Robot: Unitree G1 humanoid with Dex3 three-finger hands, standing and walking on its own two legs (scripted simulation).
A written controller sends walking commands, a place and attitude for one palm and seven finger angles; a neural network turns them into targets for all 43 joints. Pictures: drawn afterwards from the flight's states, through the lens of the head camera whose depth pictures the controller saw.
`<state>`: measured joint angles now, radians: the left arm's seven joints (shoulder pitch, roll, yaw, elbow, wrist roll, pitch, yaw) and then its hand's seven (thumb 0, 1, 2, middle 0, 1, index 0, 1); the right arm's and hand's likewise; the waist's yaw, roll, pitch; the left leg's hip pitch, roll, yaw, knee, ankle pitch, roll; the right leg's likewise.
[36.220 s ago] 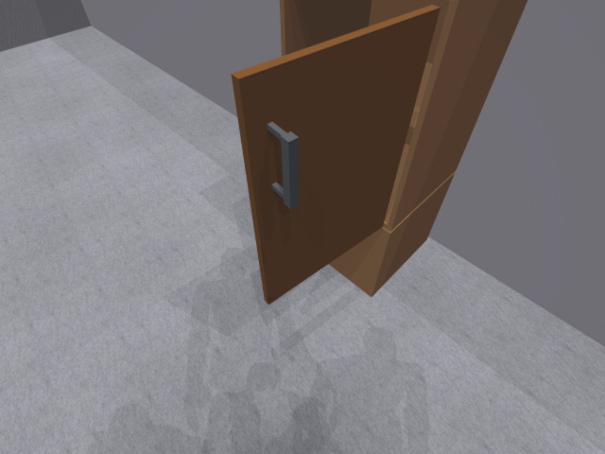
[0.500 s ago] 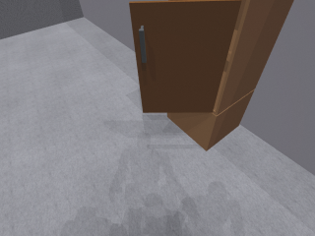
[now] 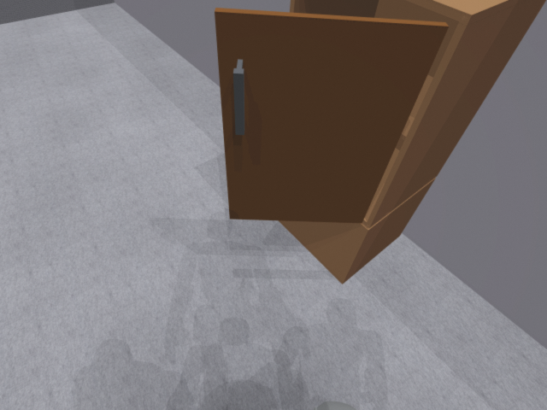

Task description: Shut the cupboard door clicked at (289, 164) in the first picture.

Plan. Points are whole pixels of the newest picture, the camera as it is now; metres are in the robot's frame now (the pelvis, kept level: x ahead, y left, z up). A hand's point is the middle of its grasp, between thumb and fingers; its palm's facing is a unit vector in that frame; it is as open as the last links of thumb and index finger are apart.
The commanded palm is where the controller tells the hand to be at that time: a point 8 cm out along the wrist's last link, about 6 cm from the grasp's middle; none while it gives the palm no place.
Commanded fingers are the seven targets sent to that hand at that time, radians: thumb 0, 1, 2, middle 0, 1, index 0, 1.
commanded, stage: take the last steps up to it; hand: left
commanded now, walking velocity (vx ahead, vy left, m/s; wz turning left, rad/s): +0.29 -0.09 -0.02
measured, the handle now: (240, 98) +0.66 +0.11 +0.09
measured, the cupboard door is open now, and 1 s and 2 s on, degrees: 51 51 51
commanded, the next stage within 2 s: come to a stop and stand still in 0.34 s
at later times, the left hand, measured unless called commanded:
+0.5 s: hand (224, 379) +0.20 +0.09 -0.17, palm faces +0.06 -0.98 -0.21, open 7.2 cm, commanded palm none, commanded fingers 0.00 0.90 0.90 -0.20 -0.30 -0.20 -0.30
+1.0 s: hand (221, 359) +0.23 +0.10 -0.17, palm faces +0.04 -0.94 -0.34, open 7.3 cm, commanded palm none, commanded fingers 0.00 0.90 0.90 -0.20 -0.30 -0.20 -0.30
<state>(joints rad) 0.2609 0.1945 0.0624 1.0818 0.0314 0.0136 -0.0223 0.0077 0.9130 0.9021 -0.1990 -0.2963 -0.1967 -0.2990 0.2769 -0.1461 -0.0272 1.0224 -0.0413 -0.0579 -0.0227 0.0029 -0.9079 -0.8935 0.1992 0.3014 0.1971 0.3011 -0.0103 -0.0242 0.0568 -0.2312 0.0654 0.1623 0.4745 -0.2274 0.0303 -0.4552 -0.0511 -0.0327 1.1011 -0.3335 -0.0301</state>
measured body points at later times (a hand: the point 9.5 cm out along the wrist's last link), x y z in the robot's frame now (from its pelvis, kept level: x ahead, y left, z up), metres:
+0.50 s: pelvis +0.18 -0.09 +0.00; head +0.21 -0.09 +0.45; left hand +0.20 +0.14 -0.15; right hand +0.21 -0.32 -0.15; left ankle +0.18 +0.03 -0.69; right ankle +0.18 -0.17 -0.74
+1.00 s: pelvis +0.19 -0.12 -0.01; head +0.22 -0.14 +0.43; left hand +0.23 +0.15 -0.14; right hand +0.28 -0.36 -0.17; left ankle +0.24 +0.01 -0.73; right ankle +0.18 -0.23 -0.74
